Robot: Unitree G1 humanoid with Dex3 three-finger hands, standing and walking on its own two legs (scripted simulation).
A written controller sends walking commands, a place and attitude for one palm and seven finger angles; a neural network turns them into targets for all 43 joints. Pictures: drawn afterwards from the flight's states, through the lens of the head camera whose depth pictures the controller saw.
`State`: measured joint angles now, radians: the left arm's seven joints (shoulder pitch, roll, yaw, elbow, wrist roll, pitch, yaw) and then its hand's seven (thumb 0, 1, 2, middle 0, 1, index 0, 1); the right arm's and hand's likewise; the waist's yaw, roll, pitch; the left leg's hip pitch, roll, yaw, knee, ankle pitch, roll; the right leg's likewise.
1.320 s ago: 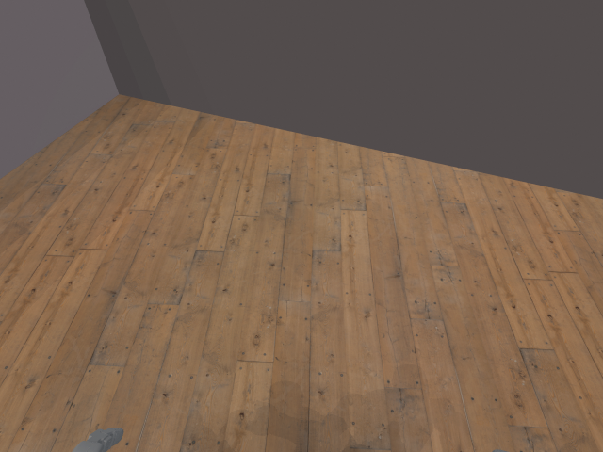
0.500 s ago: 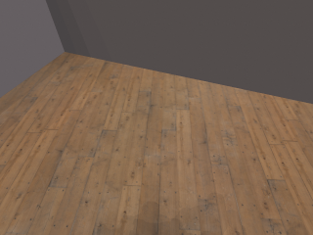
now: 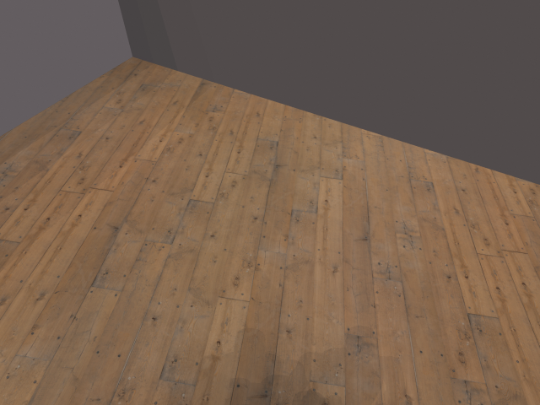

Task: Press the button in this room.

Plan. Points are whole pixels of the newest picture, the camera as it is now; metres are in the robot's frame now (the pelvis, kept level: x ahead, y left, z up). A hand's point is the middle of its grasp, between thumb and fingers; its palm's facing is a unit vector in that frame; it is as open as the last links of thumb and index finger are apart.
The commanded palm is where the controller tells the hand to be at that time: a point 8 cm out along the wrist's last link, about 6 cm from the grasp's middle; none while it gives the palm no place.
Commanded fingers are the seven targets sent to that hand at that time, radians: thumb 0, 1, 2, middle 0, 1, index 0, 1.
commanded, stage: turn or walk to find it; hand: left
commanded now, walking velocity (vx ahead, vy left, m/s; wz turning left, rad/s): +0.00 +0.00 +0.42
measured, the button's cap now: out of the picture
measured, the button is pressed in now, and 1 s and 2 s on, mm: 0 0 0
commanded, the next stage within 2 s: none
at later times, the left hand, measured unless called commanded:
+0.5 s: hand out of the picture -0.02 +0.17 -0.13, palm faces +0.24 -0.92 -0.30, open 7.4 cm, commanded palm none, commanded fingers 0.00 0.90 0.90 -0.20 -0.30 -0.20 -0.30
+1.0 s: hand out of the picture -0.14 +0.20 -0.16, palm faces +0.48 -0.84 -0.23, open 7.4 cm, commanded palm none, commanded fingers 0.00 0.90 0.90 -0.20 -0.30 -0.20 -0.30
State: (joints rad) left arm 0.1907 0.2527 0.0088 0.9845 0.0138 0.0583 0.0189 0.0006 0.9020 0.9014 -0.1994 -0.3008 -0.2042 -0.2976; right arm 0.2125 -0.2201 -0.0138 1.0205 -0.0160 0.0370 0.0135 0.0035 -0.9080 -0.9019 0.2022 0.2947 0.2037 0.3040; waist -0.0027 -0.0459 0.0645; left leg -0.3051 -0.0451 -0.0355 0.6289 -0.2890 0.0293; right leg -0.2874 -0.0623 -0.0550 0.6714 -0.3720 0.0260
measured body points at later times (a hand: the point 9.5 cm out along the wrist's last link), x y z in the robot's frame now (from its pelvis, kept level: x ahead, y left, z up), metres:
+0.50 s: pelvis -0.04 -0.05 +0.01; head -0.03 -0.07 +0.46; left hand -0.03 +0.22 -0.11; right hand +0.05 -0.30 -0.14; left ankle -0.05 +0.09 -0.65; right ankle -0.04 -0.15 -0.73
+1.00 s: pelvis -0.08 +0.00 +0.01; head -0.06 +0.03 +0.46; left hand -0.16 +0.25 -0.14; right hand +0.12 -0.18 -0.12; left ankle -0.12 +0.08 -0.73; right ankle -0.03 -0.15 -0.65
